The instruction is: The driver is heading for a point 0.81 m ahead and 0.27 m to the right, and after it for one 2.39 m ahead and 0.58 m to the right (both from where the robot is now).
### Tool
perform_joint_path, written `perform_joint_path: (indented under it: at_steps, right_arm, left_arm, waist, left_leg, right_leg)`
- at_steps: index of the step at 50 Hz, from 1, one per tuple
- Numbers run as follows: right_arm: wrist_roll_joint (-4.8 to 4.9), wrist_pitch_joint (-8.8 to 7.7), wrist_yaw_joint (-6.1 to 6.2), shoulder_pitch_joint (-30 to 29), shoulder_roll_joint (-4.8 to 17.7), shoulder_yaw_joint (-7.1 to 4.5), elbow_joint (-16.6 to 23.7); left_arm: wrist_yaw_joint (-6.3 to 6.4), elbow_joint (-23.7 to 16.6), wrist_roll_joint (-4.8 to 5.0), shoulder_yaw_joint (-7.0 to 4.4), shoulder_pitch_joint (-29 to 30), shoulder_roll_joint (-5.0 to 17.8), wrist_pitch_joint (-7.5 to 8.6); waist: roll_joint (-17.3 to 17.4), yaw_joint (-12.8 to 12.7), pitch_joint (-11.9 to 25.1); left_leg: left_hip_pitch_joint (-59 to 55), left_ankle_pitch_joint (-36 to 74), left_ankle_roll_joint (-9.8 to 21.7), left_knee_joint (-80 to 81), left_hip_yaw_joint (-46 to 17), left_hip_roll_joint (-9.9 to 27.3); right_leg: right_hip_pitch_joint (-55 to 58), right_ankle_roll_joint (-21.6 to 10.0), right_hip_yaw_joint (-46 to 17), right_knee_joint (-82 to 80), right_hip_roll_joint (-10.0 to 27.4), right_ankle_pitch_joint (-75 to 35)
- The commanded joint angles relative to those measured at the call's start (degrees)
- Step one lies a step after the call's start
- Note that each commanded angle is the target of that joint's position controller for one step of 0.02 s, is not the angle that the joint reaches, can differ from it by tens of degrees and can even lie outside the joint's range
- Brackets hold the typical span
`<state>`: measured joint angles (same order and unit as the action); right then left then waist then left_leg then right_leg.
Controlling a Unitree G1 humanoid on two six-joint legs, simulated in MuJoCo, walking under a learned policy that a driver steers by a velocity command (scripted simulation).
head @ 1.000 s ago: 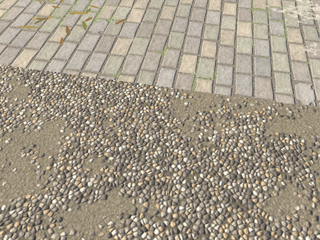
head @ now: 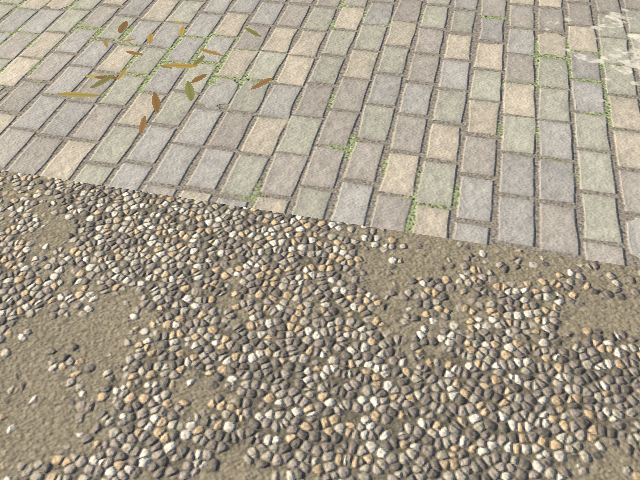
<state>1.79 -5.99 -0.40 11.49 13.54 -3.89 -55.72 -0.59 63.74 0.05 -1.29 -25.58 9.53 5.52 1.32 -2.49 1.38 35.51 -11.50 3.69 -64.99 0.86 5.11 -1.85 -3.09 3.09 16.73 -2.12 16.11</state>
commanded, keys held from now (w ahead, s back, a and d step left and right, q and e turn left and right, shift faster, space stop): w+e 1.00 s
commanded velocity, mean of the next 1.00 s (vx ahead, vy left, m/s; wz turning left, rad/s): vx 0.48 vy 0.00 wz -0.46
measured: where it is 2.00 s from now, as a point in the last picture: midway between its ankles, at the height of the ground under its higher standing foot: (498, 301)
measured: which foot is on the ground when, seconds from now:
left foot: up 0.00-0.22, down 0.24-0.80, up 0.82-1.00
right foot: down 0.00-0.26, up 0.28-0.80, down 0.82-1.00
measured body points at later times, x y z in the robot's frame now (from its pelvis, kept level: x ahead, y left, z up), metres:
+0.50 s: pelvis +0.27 +0.06 +0.00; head +0.29 +0.05 +0.45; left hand +0.43 +0.31 -0.12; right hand +0.26 -0.22 -0.13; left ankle +0.30 +0.15 -0.74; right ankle +0.28 -0.11 -0.65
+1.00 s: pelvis +0.51 -0.10 +0.00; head +0.54 -0.13 +0.44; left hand +0.72 +0.10 -0.12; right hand +0.51 -0.41 -0.12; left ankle +0.59 +0.06 -0.65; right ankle +0.51 -0.17 -0.74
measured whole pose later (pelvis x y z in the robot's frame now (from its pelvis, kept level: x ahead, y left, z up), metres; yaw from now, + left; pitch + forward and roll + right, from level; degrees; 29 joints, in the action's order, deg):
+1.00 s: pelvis +0.51 -0.10 +0.00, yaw -30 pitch +2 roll +1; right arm 0.3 -7.1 0.2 7.0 16.5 -3.9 -47.2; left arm -1.6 45.2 0.6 -4.9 -16.0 14.5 3.5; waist 1.4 -1.3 -2.7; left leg 32.3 -17.6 0.1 -65.4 -2.5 6.0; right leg -16.5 -6.1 -0.3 24.3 -5.4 9.5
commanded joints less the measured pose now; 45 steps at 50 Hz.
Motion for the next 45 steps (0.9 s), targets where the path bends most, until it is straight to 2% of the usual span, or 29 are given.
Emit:
perform_joint_path:
  at_steps: [1,3,5,8,10,11,12,13,14,15,16,17,18,19,21,23,25,28,31,34,36,38,39,40,41,42,43,44,45]
  right_arm:
    - [-0.61,0.15,-0.30,-6.93,0.23,0.40,5.20]
    - [-0.59,-0.17,-0.51,-13.39,-0.24,1.03,7.73]
    - [-0.24,-0.39,-1.05,-16.82,1.03,1.09,9.11]
    - [0.07,-0.88,-1.68,-18.57,3.35,0.80,10.68]
    - [0.02,-1.40,-1.74,-15.36,5.87,-0.15,10.58]
    - [0.08,-1.52,-1.44,-10.14,7.81,-1.15,9.42]
    - [0.32,-1.45,-0.94,0.20,10.29,-2.51,6.72]
    - [-0.85,-1.24,-0.22,10.74,15.11,-3.59,5.36]
    - [-2.45,-1.03,-0.84,12.57,17.36,-3.62,4.76]
    - [-2.25,-1.22,-1.02,9.66,11.13,-2.02,5.61]
    - [-1.65,-1.33,-0.94,4.53,7.77,-1.05,6.08]
    - [-1.58,-1.46,-1.03,0.35,6.32,-0.55,6.43]
    - [-2.11,-1.62,-1.23,-1.94,5.22,-0.43,5.94]
    - [-2.76,-1.74,-1.26,-2.90,4.36,-0.22,5.24]
    - [-2.53,-1.95,-1.04,-2.91,3.81,-0.37,4.10]
    - [-2.34,-2.21,-0.44,-2.40,5.54,-0.89,3.36]
    - [-2.59,-2.03,0.32,-1.11,6.81,-1.31,2.94]
    - [-2.75,-1.47,1.19,0.78,8.25,-1.66,2.76]
    - [-2.33,-0.80,1.71,3.35,9.63,-1.96,2.75]
    - [-1.66,0.24,1.79,6.39,10.74,-2.36,2.35]
    - [-1.04,1.07,1.67,6.97,11.62,-2.73,2.36]
    - [-0.61,1.77,1.72,5.53,13.25,-3.19,3.10]
    - [-0.41,2.28,1.77,4.55,13.94,-3.35,3.50]
    - [-0.15,2.71,1.81,3.40,13.75,-3.12,4.01]
    - [-1.31,2.36,1.91,3.86,11.77,-2.31,5.39]
    - [-2.95,0.41,1.15,8.02,2.45,0.35,8.91]
    - [-0.22,-2.34,0.43,1.75,7.03,-0.18,10.30]
    - [1.61,-3.43,0.09,-3.04,8.94,-0.75,11.70]
    - [0.60,-3.88,0.39,-2.99,8.57,-0.55,11.16]
  left_arm:
    - [1.13,-2.37,-0.33,-0.49,-1.76,7.35,-0.17]
    - [1.66,-3.26,-0.29,-0.72,-1.94,8.84,-0.26]
    - [1.92,-3.32,0.29,-1.31,-3.46,10.32,-0.14]
    - [2.20,-3.25,1.31,-1.99,-3.93,10.45,-0.25]
    - [2.21,-3.84,1.12,-2.62,-2.64,11.28,-0.72]
    - [2.07,-4.33,0.68,-2.84,-1.81,11.63,-1.05]
    - [1.80,-5.23,0.11,-2.57,-0.46,10.89,-1.39]
    - [1.49,-7.53,-0.92,-1.59,-0.08,8.13,-1.44]
    - [1.26,-8.45,0.98,0.47,-8.16,-1.32,-0.43]
    - [1.24,-8.10,2.71,-1.03,-5.45,5.29,0.46]
    - [1.48,-9.96,3.44,-2.01,-0.07,8.35,0.62]
    - [1.97,-10.38,2.89,-2.29,2.55,8.60,0.48]
    - [2.23,-10.60,1.99,-2.91,3.75,8.22,0.06]
    - [2.10,-10.54,1.94,-3.23,2.09,6.97,-0.81]
    - [1.92,-11.30,2.33,-3.49,2.05,5.38,-2.48]
    - [2.03,-13.49,1.95,-3.86,5.60,5.87,-3.54]
    - [1.82,-15.25,1.48,-4.13,9.16,6.64,-3.81]
    - [0.68,-16.86,1.31,-4.07,13.57,6.82,-3.21]
    - [-0.70,-19.26,1.05,-3.33,20.60,6.08,-2.77]
    - [-1.89,-22.05,1.21,-2.81,25.91,5.91,-2.72]
    - [-2.57,-23.73,1.37,-2.87,27.28,6.54,-2.83]
    - [-2.87,-24.53,1.38,-3.78,24.79,8.52,-3.02]
    - [-2.84,-23.72,1.58,-4.84,19.57,10.35,-3.08]
    - [-2.44,-21.32,1.78,-6.71,10.07,13.48,-3.03]
    - [-1.11,-18.98,1.71,-9.16,0.37,19.54,-3.50]
    - [-0.89,-19.46,1.80,-9.63,2.50,25.59,-2.98]
    - [-1.26,-21.00,0.85,-8.13,-0.07,21.03,-2.10]
    - [-1.46,-20.30,0.42,-7.05,1.62,17.19,-1.38]
    - [-1.39,-21.09,0.92,-6.31,5.50,14.79,-1.08]
  waist:
    - [-4.19,0.35,-8.67]
    - [-4.72,-0.78,-9.81]
    - [-5.94,-1.28,-10.12]
    - [-6.24,0.06,-10.43]
    - [-7.65,2.82,-7.18]
    - [-8.66,5.71,-3.10]
    - [-8.76,10.72,3.37]
    - [-2.55,13.60,13.43]
    - [16.62,7.93,24.00]
    - [13.27,8.70,19.86]
    - [9.18,7.69,10.32]
    - [2.94,5.86,5.76]
    - [1.67,4.21,3.00]
    - [3.72,2.14,2.22]
    - [4.56,1.00,-0.01]
    - [3.39,0.67,-2.46]
    - [1.82,1.05,-3.76]
    - [0.93,2.09,-4.49]
    - [0.00,4.68,-6.17]
    - [0.08,6.68,-7.77]
    - [0.91,6.51,-7.84]
    - [3.12,3.91,-4.73]
    - [3.90,0.63,-1.30]
    - [2.97,-4.62,3.64]
    - [-3.28,-8.01,9.18]
    - [-17.17,-0.05,13.39]
    - [-10.42,-4.16,19.09]
    - [-7.84,-4.37,11.41]
    - [-3.68,-1.88,7.68]
  left_leg:
    - [10.19,6.32,-1.82,10.98,0.17,1.62]
    - [5.20,11.07,-2.67,21.91,1.38,-0.66]
    - [1.51,13.48,-3.00,27.92,1.61,-2.13]
    - [-0.47,13.71,-1.98,33.65,-0.79,-2.41]
    - [-6.66,10.45,-0.79,35.19,-0.46,-4.00]
    - [-14.35,8.03,0.21,34.78,0.75,-5.76]
    - [-28.34,7.25,1.75,34.13,0.54,-5.65]
    - [-47.11,2.32,5.19,32.86,-12.67,6.59]
    - [-61.68,-12.03,13.02,43.64,-41.53,20.23]
    - [-56.67,-16.37,10.98,49.44,-45.20,18.50]
    - [-47.97,-14.28,7.94,49.59,-34.39,17.35]
    - [-38.33,-6.89,6.54,50.50,-25.90,15.65]
    - [-30.86,-1.32,5.54,51.91,-19.47,13.27]
    - [-26.71,0.91,5.02,53.35,-14.21,11.49]
    - [-23.16,2.61,5.82,56.26,-8.34,10.35]
    - [-22.25,4.31,6.82,58.41,-5.19,10.98]
    - [-23.89,5.87,7.25,59.26,-2.52,11.42]
    - [-27.30,8.66,6.52,59.30,2.42,10.84]
    - [-30.17,9.79,5.74,59.04,6.75,10.88]
    - [-35.73,11.06,5.15,56.99,9.13,12.12]
    - [-39.23,15.70,4.36,54.06,10.44,13.02]
    - [-40.70,35.08,3.12,46.59,12.38,13.10]
    - [-40.28,45.30,2.32,38.37,13.53,12.41]
    - [-36.31,48.10,0.50,25.70,15.18,10.10]
    - [-21.33,31.12,-2.75,6.89,15.33,7.64]
    - [3.69,-20.69,-5.87,-12.05,7.91,-4.47]
    - [10.08,-22.03,-4.51,-17.87,-4.91,-5.40]
    - [15.49,-16.34,-2.77,-16.82,-5.08,-2.88]
    - [13.02,-11.09,-1.74,-11.98,-5.32,-0.12]
  right_leg:
    - [-1.23,-7.77,-10.20,-9.79,13.41,-20.36]
    - [-5.00,-7.67,-9.25,-11.15,12.18,-18.78]
    - [-5.01,-7.92,-9.72,-11.73,12.97,-16.57]
    - [0.09,-7.05,-11.18,-9.47,15.54,-18.50]
    - [3.43,-5.68,-11.29,-3.69,16.18,-29.65]
    - [3.52,-4.74,-10.40,3.07,14.97,-39.41]
    - [-1.13,-2.98,-8.51,15.18,11.85,-41.60]
    - [-14.15,-1.05,-6.43,34.15,7.53,-24.48]
    - [-32.32,1.44,-7.36,53.69,-1.55,15.02]
    - [-37.01,0.54,-13.19,61.56,1.33,15.41]
    - [-40.68,-0.25,-11.07,63.05,3.97,10.45]
    - [-38.01,-0.44,-9.95,61.08,7.07,4.69]
    - [-34.78,-0.64,-9.73,58.28,8.93,1.52]
    - [-31.28,-0.92,-10.22,56.34,10.51,-0.14]
    - [-30.36,-1.19,-9.20,54.05,11.32,-0.50]
    - [-34.06,-0.82,-9.41,51.51,11.97,-3.36]
    - [-38.42,-0.02,-10.40,47.58,12.02,-7.99]
    - [-40.64,0.72,-9.38,38.75,11.19,-15.58]
    - [-40.39,0.67,-4.98,30.33,10.54,-18.99]
    - [-41.38,-0.14,-2.11,24.84,9.79,-16.24]
    - [-40.34,-1.36,-0.13,22.48,8.59,-11.24]
    - [-33.21,-3.44,3.40,21.54,4.83,-5.38]
    - [-25.85,-4.88,5.22,20.78,1.95,-3.64]
    - [-12.42,-7.02,6.05,16.59,-1.45,-7.16]
    - [5.73,-10.46,-6.20,14.57,4.71,-6.22]
    - [21.52,-20.35,-39.99,7.13,18.55,3.56]
    - [24.45,-21.60,-51.63,-1.35,21.98,6.77]
    - [20.93,-18.51,-42.96,-1.31,20.62,0.34]
    - [12.68,-16.22,-34.81,-0.35,17.97,-5.28]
